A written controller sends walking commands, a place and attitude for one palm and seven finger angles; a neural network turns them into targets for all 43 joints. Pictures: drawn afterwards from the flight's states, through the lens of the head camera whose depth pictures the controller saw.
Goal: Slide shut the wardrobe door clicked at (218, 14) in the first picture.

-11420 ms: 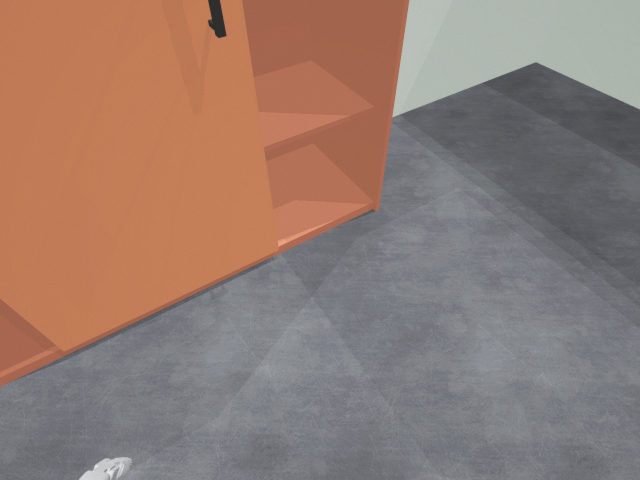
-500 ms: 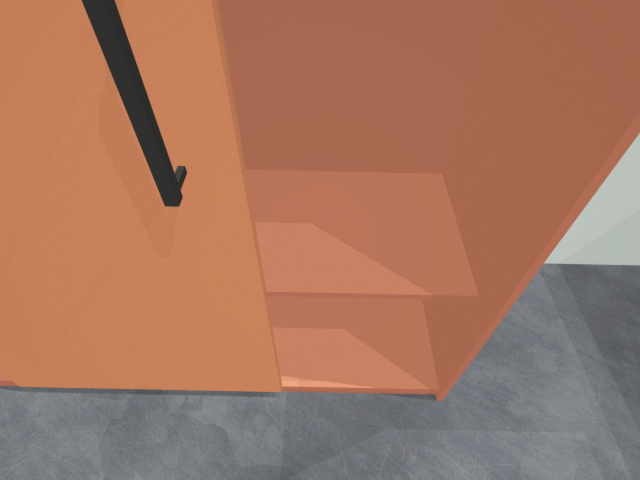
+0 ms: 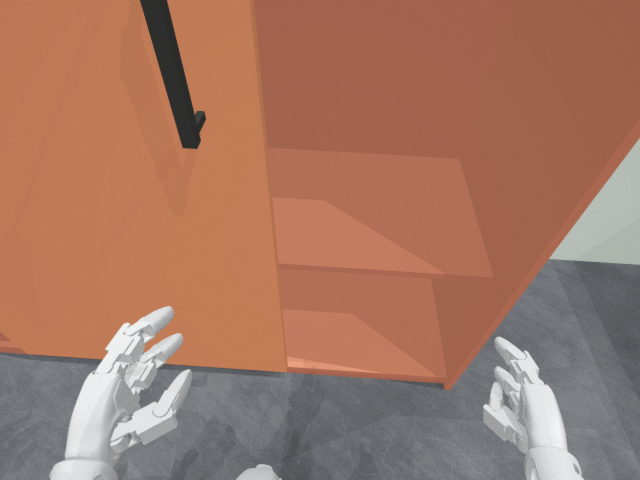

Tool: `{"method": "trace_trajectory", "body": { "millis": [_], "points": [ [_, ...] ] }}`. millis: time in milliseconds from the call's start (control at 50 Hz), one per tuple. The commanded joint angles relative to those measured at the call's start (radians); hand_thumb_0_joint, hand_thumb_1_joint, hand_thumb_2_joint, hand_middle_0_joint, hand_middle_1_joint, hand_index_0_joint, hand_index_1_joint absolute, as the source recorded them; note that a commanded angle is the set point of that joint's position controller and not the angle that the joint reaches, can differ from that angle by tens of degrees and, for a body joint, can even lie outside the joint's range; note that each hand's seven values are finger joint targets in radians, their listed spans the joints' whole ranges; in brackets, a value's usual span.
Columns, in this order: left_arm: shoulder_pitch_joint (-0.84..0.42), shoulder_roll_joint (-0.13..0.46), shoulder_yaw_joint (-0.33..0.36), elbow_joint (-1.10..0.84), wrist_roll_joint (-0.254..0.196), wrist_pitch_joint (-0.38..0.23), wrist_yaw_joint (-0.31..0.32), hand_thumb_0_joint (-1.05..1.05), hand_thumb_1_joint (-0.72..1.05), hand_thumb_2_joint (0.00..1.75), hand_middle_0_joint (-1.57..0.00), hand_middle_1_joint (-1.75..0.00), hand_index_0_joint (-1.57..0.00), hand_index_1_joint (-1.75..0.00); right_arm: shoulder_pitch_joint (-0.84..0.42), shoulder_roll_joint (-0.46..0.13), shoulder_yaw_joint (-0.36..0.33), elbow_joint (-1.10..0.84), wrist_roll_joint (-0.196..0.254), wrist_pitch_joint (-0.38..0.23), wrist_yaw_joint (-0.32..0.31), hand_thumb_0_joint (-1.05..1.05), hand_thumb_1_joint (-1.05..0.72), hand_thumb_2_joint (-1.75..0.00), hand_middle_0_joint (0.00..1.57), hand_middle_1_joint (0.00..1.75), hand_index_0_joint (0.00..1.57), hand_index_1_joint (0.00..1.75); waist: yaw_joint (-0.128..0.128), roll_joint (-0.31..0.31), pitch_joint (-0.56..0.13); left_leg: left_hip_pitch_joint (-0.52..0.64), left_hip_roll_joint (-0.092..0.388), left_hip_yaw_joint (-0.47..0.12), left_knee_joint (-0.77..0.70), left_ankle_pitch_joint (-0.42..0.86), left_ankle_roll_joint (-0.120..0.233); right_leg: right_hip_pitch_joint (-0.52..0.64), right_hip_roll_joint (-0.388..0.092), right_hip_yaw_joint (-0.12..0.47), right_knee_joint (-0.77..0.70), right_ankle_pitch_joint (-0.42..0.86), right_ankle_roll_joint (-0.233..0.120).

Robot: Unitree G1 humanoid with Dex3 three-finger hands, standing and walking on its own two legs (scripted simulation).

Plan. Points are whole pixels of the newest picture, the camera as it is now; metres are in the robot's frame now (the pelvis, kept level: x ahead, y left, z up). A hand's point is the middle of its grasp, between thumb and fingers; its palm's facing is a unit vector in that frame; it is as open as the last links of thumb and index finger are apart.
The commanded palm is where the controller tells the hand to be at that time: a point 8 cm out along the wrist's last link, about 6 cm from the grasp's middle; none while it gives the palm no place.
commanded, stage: raise the hand with hooked fingers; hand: left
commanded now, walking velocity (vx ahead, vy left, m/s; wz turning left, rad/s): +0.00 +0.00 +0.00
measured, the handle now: (170, 32) +0.49 +0.22 +0.31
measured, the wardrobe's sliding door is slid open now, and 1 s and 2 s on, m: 0.49 0.49 0.49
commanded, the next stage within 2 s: move the hooked fingers beside the handle in 1.64 s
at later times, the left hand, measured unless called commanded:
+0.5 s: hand (99, 305) +0.23 +0.23 +0.16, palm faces +0.06 -0.99 -0.09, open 11.8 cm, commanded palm +0.20 +0.28 +0.18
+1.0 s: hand (7, 190) +0.27 +0.28 +0.27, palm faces +0.11 -0.98 -0.15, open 13.9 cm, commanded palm +0.23 +0.32 +0.28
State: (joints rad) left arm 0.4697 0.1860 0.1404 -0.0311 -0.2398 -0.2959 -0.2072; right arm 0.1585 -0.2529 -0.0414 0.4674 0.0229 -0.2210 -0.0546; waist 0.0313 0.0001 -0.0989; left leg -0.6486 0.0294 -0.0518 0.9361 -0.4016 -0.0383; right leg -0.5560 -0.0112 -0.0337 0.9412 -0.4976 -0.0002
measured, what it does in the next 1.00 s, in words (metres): stands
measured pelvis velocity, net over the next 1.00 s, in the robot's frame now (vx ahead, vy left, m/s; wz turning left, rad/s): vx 0.01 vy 0.00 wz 0.03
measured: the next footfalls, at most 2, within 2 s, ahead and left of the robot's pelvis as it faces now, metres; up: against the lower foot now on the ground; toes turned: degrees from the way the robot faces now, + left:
none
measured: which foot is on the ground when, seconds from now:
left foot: down 0.00-1.00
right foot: down 0.00-1.00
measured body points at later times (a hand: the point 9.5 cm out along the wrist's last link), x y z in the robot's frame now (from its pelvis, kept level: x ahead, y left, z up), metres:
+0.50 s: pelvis +0.00 +0.01 +0.03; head -0.01 -0.01 +0.48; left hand +0.22 +0.29 +0.17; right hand +0.16 -0.23 -0.04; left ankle +0.04 +0.14 -0.69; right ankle -0.01 -0.12 -0.69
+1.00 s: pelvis +0.01 +0.00 +0.05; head -0.02 -0.02 +0.50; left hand +0.25 +0.33 +0.28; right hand +0.23 -0.19 -0.01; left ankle +0.04 +0.14 -0.69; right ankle -0.01 -0.12 -0.69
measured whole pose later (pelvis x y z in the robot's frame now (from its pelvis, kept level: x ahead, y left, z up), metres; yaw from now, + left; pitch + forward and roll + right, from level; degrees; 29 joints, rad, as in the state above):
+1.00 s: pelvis +0.01 +0.00 +0.05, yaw +2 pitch -2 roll -1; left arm -0.10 0.48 0.47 -0.04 -0.36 0.21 -0.41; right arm 0.18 -0.26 0.10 0.65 0.08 -0.31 -0.10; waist 0.08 0.08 -0.04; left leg -0.26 0.02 -0.07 0.53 -0.23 -0.03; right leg -0.14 -0.02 -0.06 0.50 -0.31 0.01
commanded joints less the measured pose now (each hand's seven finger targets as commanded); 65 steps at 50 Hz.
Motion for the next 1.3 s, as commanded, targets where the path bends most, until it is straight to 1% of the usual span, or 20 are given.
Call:
{"method": "trace_trajectory", "body": {
  "millis": [0,40,80,160,220,260,280,360,400,500,600,720,780,900,980,1060,1120,1180,1200,1280],
  "points": [
    [-0.291,0.142,0.046,-0.427,-0.011,-0.169,0.029,0.00,0.34,0.66,-0.24,-0.66,-0.24,-0.66,0.032,-0.083,0.002,-0.074,-0.010,-0.066,-0.023,0.00,-0.90,-0.90,0.20,0.30,0.20,0.30,-0.077,0.132,-0.130,0.222,-0.023,0.024,-0.124,0.150,0.068,-0.036,0.040,-0.011,-0.201,0.204,-0.019],
    [-0.321,0.161,0.032,-0.370,-0.026,-0.161,-0.021,0.00,0.29,0.64,-0.24,-0.69,-0.24,-0.69,0.022,-0.098,0.015,-0.045,0.000,-0.092,-0.031,0.00,-0.90,-0.90,0.20,0.30,0.20,0.30,-0.090,0.123,-0.088,0.223,-0.021,0.012,-0.144,0.109,0.068,-0.031,0.039,-0.011,-0.236,0.171,-0.017],
    [-0.327,0.193,0.052,-0.292,-0.045,-0.100,-0.074,0.00,0.25,0.62,-0.25,-0.72,-0.25,-0.72,0.010,-0.109,0.026,-0.028,0.012,-0.105,-0.040,0.00,-0.90,-0.90,0.20,0.30,0.20,0.30,-0.080,0.111,-0.066,0.212,-0.026,0.008,-0.170,0.072,0.069,0.003,0.034,0.003,-0.285,0.134,-0.013],
    [-0.265,0.272,0.191,-0.148,-0.094,0.060,-0.117,0.00,0.15,0.58,-0.25,-0.78,-0.25,-0.78,-0.031,-0.103,0.035,-0.013,0.024,-0.122,-0.055,0.00,-0.90,-0.90,0.20,0.30,0.20,0.30,-0.004,0.027,-0.080,0.208,-0.032,0.006,-0.234,0.087,0.068,0.118,0.019,0.020,-0.353,0.112,-0.005],
    [-0.267,0.282,0.245,-0.233,-0.122,0.100,-0.098,0.00,0.08,0.55,-0.26,-0.82,-0.26,-0.82,-0.042,-0.087,0.043,-0.017,0.022,-0.140,-0.046,0.00,-0.90,-0.90,0.20,0.30,0.20,0.30,0.021,0.029,-0.126,0.264,-0.034,0.012,-0.276,0.169,0.066,0.182,0.018,-0.014,-0.356,0.215,-0.003],
    [-0.266,0.303,0.278,-0.246,-0.125,0.108,-0.081,0.00,0.04,0.53,-0.26,-0.86,-0.26,-0.86,-0.046,-0.087,0.044,-0.010,0.020,-0.155,-0.040,0.00,-0.90,-0.90,0.20,0.30,0.20,0.30,0.031,0.006,-0.106,0.273,-0.034,0.015,-0.294,0.191,0.066,0.198,0.023,-0.021,-0.369,0.238,-0.002],
    [-0.289,0.275,0.253,-0.291,-0.130,0.100,-0.079,0.00,0.01,0.52,-0.26,-0.87,-0.26,-0.87,-0.040,-0.085,0.046,-0.012,0.021,-0.167,-0.034,0.00,-0.90,-0.90,0.20,0.30,0.20,0.30,0.020,0.036,-0.105,0.294,-0.036,0.021,-0.301,0.206,0.066,0.193,0.023,-0.026,-0.371,0.265,0.000],
    [-0.310,0.287,0.263,-0.234,-0.130,0.116,-0.085,0.00,-0.08,0.48,-0.27,-0.93,-0.27,-0.93,-0.025,-0.104,0.040,0.015,0.027,-0.191,-0.035,0.00,-0.90,-0.90,0.20,0.30,0.20,0.30,0.013,0.001,-0.049,0.307,-0.034,0.027,-0.332,0.182,0.065,0.192,0.027,-0.026,-0.407,0.241,0.003],
    [-0.367,0.307,0.264,-0.246,-0.130,0.130,-0.097,0.00,-0.13,0.46,-0.27,-0.96,-0.27,-0.96,-0.025,-0.112,0.040,0.017,0.034,-0.202,-0.041,0.00,-0.90,-0.90,0.20,0.30,0.20,0.30,0.008,0.029,-0.044,0.331,-0.035,0.030,-0.351,0.156,0.067,0.186,0.025,-0.023,-0.427,0.211,0.006],
    [-0.472,0.361,0.300,-0.301,-0.127,0.167,-0.104,0.00,-0.24,0.41,-0.28,-1.03,-0.28,-1.03,-0.035,-0.116,0.046,0.029,0.037,-0.221,-0.055,0.00,-0.90,-0.90,0.20,0.30,0.20,0.30,0.015,0.085,-0.071,0.411,-0.037,0.023,-0.389,0.194,0.070,0.235,0.027,-0.036,-0.448,0.257,-0.001],
    [-0.573,0.397,0.330,-0.266,-0.135,0.228,-0.114,0.00,-0.36,0.36,-0.29,-1.11,-0.29,-1.11,-0.051,-0.121,0.056,0.043,0.042,-0.221,-0.065,0.00,-0.90,-0.90,0.20,0.30,0.20,0.30,0.019,0.076,-0.034,0.445,-0.038,0.014,-0.431,0.191,0.067,0.255,0.033,-0.044,-0.480,0.268,-0.001],
    [-0.656,0.459,0.379,-0.265,-0.138,0.321,-0.147,0.00,-0.50,0.30,-0.30,-1.20,-0.30,-1.20,-0.076,-0.118,0.068,0.030,0.046,-0.204,-0.061,0.00,-0.90,-0.90,0.20,0.30,0.20,0.30,0.032,0.103,-0.074,0.500,-0.044,0.016,-0.446,0.273,0.066,0.313,0.032,-0.044,-0.493,0.377,-0.004],
    [-0.717,0.469,0.383,-0.241,-0.145,0.367,-0.164,0.00,-0.50,0.30,-0.30,-1.20,-0.30,-1.20,-0.088,-0.115,0.078,0.031,0.053,-0.187,-0.057,0.00,-0.90,-0.90,0.20,0.30,0.20,0.30,0.028,0.108,-0.045,0.501,-0.047,0.014,-0.456,0.275,0.064,0.311,0.035,-0.046,-0.510,0.384,-0.006],
    [-0.844,0.553,0.437,-0.207,-0.144,0.443,-0.192,0.00,-0.50,0.30,-0.30,-1.20,-0.30,-1.20,-0.110,-0.119,0.086,0.028,0.058,-0.155,-0.057,0.00,-0.90,-0.90,0.20,0.30,0.20,0.30,0.028,0.060,-0.090,0.540,-0.051,0.008,-0.462,0.313,0.066,0.334,0.033,-0.045,-0.522,0.429,-0.004],
    [-0.927,0.596,0.451,-0.179,-0.141,0.480,-0.212,0.00,-0.50,0.30,-0.30,-1.20,-0.30,-1.20,-0.125,-0.117,0.093,0.028,0.064,-0.138,-0.056,0.00,-0.90,-0.90,0.20,0.30,0.20,0.30,0.030,0.106,-0.095,0.549,-0.060,0.010,-0.466,0.312,0.066,0.338,0.028,-0.040,-0.535,0.429,-0.007],
    [-0.978,0.658,0.488,-0.129,-0.141,0.516,-0.234,0.00,-0.50,0.30,-0.30,-1.20,-0.30,-1.20,-0.133,-0.123,0.095,0.029,0.067,-0.124,-0.055,0.00,-0.90,-0.90,0.20,0.30,0.20,0.30,0.035,0.063,-0.104,0.555,-0.060,0.008,-0.467,0.326,0.069,0.349,0.026,-0.038,-0.544,0.440,-0.007],
    [-1.054,0.687,0.487,-0.105,-0.131,0.543,-0.249,0.00,-0.50,0.30,-0.30,-1.20,-0.30,-1.20,-0.139,-0.132,0.096,0.024,0.073,-0.118,-0.053,0.00,-0.90,-0.90,0.20,0.30,0.20,0.30,0.033,0.094,-0.107,0.564,-0.063,0.004,-0.480,0.314,0.068,0.338,0.025,-0.042,-0.544,0.421,-0.008],
    [-0.972,0.628,0.450,-0.025,-0.138,0.576,-0.264,0.00,-0.50,0.30,-0.30,-1.20,-0.30,-1.20,-0.133,-0.132,0.096,0.017,0.079,-0.104,-0.044,0.00,-0.90,-0.90,0.20,0.30,0.20,0.30,0.033,0.057,-0.071,0.538,-0.064,0.002,-0.482,0.304,0.066,0.327,0.024,-0.046,-0.547,0.414,-0.008],
    [-0.946,0.634,0.457,-0.007,-0.139,0.585,-0.270,0.00,-0.50,0.30,-0.30,-1.20,-0.30,-1.20,-0.131,-0.139,0.090,0.014,0.081,-0.100,-0.042,0.00,-0.90,-0.90,0.20,0.30,0.20,0.30,0.035,0.019,-0.078,0.538,-0.063,0.006,-0.477,0.305,0.069,0.322,0.025,-0.045,-0.545,0.419,-0.003],
    [-0.972,0.661,0.482,-0.100,-0.146,0.574,-0.263,0.00,-0.50,0.30,-0.30,-1.20,-0.30,-1.20,-0.146,-0.140,0.086,-0.003,0.080,-0.092,-0.037,0.00,-0.90,-0.90,0.20,0.30,0.20,0.30,0.037,0.040,-0.108,0.549,-0.064,0.011,-0.470,0.308,0.070,0.330,0.023,-0.038,-0.543,0.413,-0.003]
  ]
}}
